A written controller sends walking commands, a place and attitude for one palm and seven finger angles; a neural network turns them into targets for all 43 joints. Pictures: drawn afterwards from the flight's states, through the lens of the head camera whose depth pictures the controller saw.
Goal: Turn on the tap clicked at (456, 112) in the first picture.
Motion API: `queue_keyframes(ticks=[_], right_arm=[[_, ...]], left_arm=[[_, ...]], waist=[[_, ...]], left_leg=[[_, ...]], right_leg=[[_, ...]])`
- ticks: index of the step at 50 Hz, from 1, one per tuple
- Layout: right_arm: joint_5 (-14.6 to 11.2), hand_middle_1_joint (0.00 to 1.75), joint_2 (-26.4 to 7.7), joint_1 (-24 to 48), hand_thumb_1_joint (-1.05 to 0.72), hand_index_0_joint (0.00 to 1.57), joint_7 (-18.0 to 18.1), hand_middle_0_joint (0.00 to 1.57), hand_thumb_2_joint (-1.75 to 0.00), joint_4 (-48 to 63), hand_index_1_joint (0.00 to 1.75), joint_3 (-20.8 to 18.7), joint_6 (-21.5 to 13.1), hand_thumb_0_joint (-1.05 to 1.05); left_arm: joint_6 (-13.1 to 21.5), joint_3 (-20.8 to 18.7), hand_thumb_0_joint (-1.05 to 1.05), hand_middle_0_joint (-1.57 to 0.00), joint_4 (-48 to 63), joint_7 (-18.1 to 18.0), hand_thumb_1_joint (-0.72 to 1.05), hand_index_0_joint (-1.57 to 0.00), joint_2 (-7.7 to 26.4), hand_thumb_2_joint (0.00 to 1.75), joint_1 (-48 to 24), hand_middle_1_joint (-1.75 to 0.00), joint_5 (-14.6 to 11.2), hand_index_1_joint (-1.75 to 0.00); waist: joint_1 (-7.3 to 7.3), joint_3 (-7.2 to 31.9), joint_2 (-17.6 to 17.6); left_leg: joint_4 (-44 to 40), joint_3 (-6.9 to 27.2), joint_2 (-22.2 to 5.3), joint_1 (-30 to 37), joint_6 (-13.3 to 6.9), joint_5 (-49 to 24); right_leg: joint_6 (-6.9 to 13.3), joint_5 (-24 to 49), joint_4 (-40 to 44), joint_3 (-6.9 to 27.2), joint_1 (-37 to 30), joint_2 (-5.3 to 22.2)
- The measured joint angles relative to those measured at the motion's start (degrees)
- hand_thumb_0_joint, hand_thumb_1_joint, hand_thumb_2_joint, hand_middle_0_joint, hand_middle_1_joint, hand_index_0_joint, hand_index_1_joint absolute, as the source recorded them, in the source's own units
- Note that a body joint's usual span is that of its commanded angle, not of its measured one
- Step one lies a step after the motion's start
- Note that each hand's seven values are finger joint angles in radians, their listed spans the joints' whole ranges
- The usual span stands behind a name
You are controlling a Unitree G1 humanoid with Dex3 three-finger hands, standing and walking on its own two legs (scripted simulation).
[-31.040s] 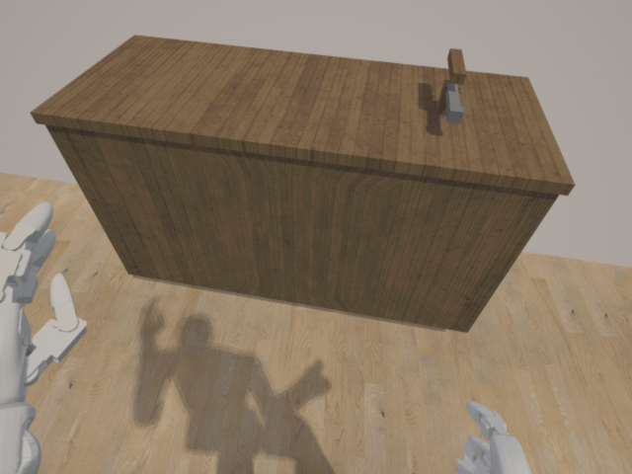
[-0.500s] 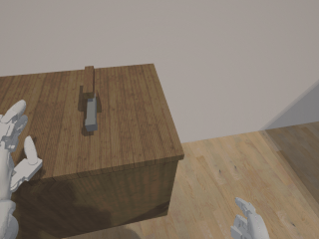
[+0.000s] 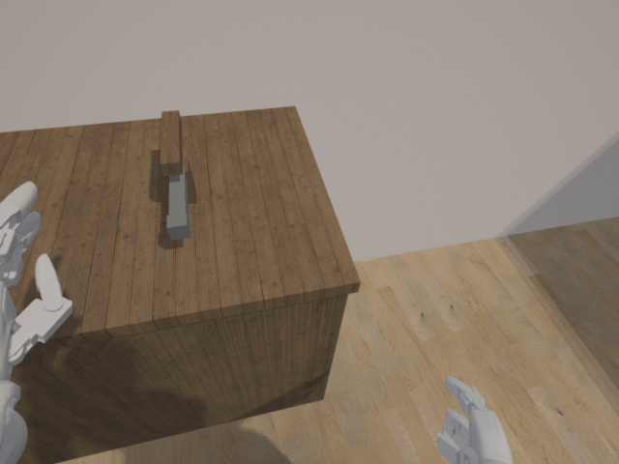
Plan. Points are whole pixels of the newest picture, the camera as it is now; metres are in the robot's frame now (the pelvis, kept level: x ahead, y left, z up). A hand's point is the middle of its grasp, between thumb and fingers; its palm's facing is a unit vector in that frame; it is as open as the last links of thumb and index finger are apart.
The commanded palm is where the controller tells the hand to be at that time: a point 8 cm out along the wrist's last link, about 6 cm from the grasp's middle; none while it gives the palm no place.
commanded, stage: shuffle to correct the standing spot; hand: left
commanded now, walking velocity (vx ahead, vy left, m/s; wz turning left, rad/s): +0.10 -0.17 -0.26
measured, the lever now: (178, 226) +0.41 +0.24 +0.05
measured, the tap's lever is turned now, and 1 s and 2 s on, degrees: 0 0 0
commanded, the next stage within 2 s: come to a stop and stand still in 0.62 s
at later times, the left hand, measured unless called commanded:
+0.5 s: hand (211, 271) +0.27 +0.14 +0.15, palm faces +0.31 -0.88 -0.35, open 7.4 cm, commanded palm +0.22 +0.18 +0.18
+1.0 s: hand (289, 216) +0.34 +0.06 +0.17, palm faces +0.33 -0.85 -0.40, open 7.4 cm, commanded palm +0.30 +0.11 +0.18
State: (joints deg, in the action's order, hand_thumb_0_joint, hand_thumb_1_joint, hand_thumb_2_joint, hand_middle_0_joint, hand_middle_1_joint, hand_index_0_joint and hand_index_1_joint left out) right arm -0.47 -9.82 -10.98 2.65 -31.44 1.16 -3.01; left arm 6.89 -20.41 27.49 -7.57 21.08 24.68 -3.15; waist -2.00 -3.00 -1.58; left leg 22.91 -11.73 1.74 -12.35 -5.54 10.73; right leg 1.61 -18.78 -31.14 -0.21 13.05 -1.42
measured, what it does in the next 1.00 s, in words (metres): steps to the right: right foot, then left foot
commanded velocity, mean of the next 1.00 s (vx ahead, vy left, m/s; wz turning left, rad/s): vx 0.07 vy -0.05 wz -0.01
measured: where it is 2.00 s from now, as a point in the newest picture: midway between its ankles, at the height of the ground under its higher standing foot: outside the picture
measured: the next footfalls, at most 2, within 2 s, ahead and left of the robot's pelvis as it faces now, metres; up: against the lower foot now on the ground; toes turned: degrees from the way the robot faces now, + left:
right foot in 0.22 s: +0.07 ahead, -0.16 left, +0.00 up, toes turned -8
left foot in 1.00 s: +0.24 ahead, -0.04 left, +0.00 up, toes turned -6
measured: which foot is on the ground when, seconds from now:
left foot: down 0.00-0.60, up 0.62-0.98, down 1.00-1.00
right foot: up 0.00-0.20, down 0.22-1.00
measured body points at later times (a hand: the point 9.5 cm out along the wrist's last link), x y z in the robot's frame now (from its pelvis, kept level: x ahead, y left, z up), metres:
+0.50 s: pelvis +0.03 -0.09 -0.01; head +0.05 -0.07 +0.44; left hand +0.25 +0.18 +0.17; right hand +0.15 -0.35 -0.10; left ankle +0.03 +0.03 -0.74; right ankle +0.02 -0.15 -0.74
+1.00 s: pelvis +0.10 -0.14 -0.01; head +0.13 -0.17 +0.44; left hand +0.32 +0.11 +0.19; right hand +0.26 -0.39 -0.10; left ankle +0.20 -0.04 -0.73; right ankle +0.03 -0.16 -0.73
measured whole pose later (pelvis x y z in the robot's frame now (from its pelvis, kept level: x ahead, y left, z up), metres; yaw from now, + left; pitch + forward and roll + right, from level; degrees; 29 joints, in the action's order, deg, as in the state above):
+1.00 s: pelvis +0.10 -0.14 -0.01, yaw -9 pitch -3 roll +2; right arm -2.2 -13.1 -8.4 1.8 -32.1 0.2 -1.8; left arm 11.4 -19.7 27.7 -9.5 18.5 25.0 -3.2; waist -3.5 -7.3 0.8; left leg 30.0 -5.2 0.6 -19.2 -5.6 0.4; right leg 2.6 -20.8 -36.0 -2.9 8.0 -4.9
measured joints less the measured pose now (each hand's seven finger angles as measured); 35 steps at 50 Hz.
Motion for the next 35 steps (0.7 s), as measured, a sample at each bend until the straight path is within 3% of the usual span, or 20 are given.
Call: queue_keyframes(ticks=[5,11,13,15,17,20,24,26,28,29,32,35], right_arm=[[-0.04,0.3,0.25,0.39,-0.91,0.2,-1.07,0.2,-0.9,0.87,0.3,-0.09,-0.18,0.01],[-0.85,0.3,0.08,-1.26,-0.91,0.21,-1.82,0.21,-0.9,2.01,0.3,-0.4,0.11,0.01],[-1.11,0.3,-0.57,-1.72,-0.91,0.2,-1.88,0.21,-0.9,1.66,0.3,-0.87,0.22,0.01],[-1.34,0.3,-1.36,-2.46,-0.91,0.2,-1.8,0.2,-0.9,0.71,0.3,-1.44,0.39,0.01],[-1.59,0.3,-1.93,-3.01,-0.91,0.2,-1.61,0.2,-0.9,-0.47,0.3,-1.91,0.68,0.01],[-1.7,0.3,-2.32,-3.25,-0.91,0.2,-1.13,0.2,-0.9,-2.17,0.3,-2.04,0.62,0.01],[-1.12,0.3,-2.14,-3.4,-0.91,0.2,-0.18,0.2,-0.9,-2.88,0.3,-2.03,0.04,0.01],[-0.76,0.3,-1.54,-3.04,-0.91,0.2,0.01,0.2,-0.9,-2.73,0.3,-1.92,0.16,0.01],[-0.4,0.3,-1.27,-2.75,-0.91,0.2,-0.11,0.2,-0.9,-1.99,0.3,-1.74,0.18,0.01],[-0.51,0.3,-1.28,-2.53,-0.91,0.2,-0.25,0.2,-0.9,-1.67,0.3,-1.62,0.26,0.01],[-1.3,0.3,-0.79,-1.56,-0.91,0.2,-1.09,0.2,-0.9,-1.26,0.3,-1.53,0.74,0.01],[-1.73,0.3,-0.01,-1.21,-0.91,0.2,-1.92,0.2,-0.9,-1.22,0.3,-1.24,1.66,0.01]], left_arm=[[-0.78,1.07,0.01,-0.21,1.18,0.35,0.89,-0.21,-0.62,0.9,-0.48,-0.3,0.18,-0.3],[0.14,-0.11,0.01,-0.21,2.27,1.09,0.89,-0.21,1.71,0.9,1.12,-0.3,0.08,-0.3],[0.54,-0.79,0.01,-0.21,1.84,1.16,0.89,-0.21,1.95,0.9,1.13,-0.3,-0.02,-0.3],[0.71,-0.94,0.01,-0.21,1.64,1.09,0.89,-0.21,1.65,0.9,1.08,-0.3,-0.12,-0.3],[0.98,-1.19,0.01,-0.21,2.25,0.82,0.89,-0.21,0.75,0.9,1.98,-0.3,-0.52,-0.3],[1.22,-1.06,0.01,-0.21,3.4,0.01,0.89,-0.21,-0.94,0.9,3.82,-0.3,-1.01,-0.3],[1.47,-0.23,0.01,-0.21,2.67,-0.87,0.89,-0.21,-0.33,0.9,2.69,-0.3,-0.72,-0.3],[1.19,0.05,0.01,-0.21,1.64,-0.83,0.89,-0.21,0.27,0.9,1.39,-0.3,-0.38,-0.3],[0.72,0.3,0.01,-0.21,1.37,-0.5,0.89,-0.21,0.76,0.9,0.67,-0.3,0.12,-0.3],[0.57,0.4,0.01,-0.21,1.53,-0.28,0.89,-0.21,0.98,0.9,0.53,-0.3,0.31,-0.3],[1.07,-0.05,0.01,-0.21,3.29,0.26,0.89,-0.21,2.45,0.9,0.86,-0.3,0.02,-0.3],[3.18,-1.57,0.01,-0.21,4.17,0.36,0.89,-0.21,2.53,0.9,4.38,-0.3,-1.02,-0.3]], waist=[[0.53,-1.83,1.28],[2.25,-1.67,1.76],[2.89,-1.94,2.84],[3.42,-1.69,3.91],[2.76,-0.68,3.7],[1.68,0.4,1.83],[2.49,0.72,-0.69],[2.87,0.67,-1.97],[3.73,0.61,-1.43],[4.18,0.37,-0.29],[4.95,-0.6,1.8],[3.43,0.0,0.0]], left_leg=[[1.07,-0.98,-2.69,0.12,0.9,0.25],[7.29,-0.7,-6.2,-2.36,3.0,3.34],[10.53,0.35,-7.9,-3.39,3.87,5.12],[13.51,2.19,-9.06,-4.54,4.4,7.97],[16.84,4.74,-8.23,-5.99,4.67,12.59],[18.72,7.41,-5.41,-5.89,4.87,11.83],[10.71,8.01,-3.63,-1.58,5.22,8.48],[9.9,7.6,-3.02,-0.42,5.78,8.52],[9.75,8.25,-3.3,0.02,6.37,8.75],[10.3,9.05,-4.12,-0.05,6.77,9.15],[20.9,11.01,-5.83,-4.98,5.8,8.76],[38.71,11.38,-3.38,-12.17,5.78,11.67]], right_leg=[[-0.25,-1.74,-4.96,-1.73,3.49,0.79],[-0.09,1.66,1.99,-4.28,1.16,1.81],[0.03,5.79,2.7,-5.59,0.51,0.69],[0.78,5.21,2.17,-6.91,0.18,-0.52],[1.81,3.7,1.07,-6.67,1.03,-1.34],[2.86,3.08,0.78,-4.66,1.47,-2.13],[2.96,0.46,-2.58,-3.94,1.81,-1.91],[1.85,-1.27,-4.96,-3.28,2.34,-1.18],[1.56,-1.53,-3.55,-4.01,1.9,-0.81],[2.35,-0.12,-2.08,-5.09,0.95,-1.49],[5.22,1.04,1.47,-7.25,-1.35,-3.59],[6.27,1.3,3.49,-5.48,-2.6,-3.4]])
